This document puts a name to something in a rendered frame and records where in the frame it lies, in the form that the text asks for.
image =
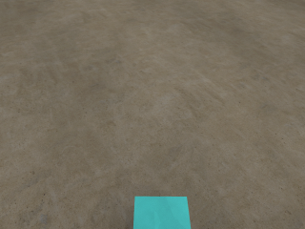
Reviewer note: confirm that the carton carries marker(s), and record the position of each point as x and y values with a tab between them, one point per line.
161	213

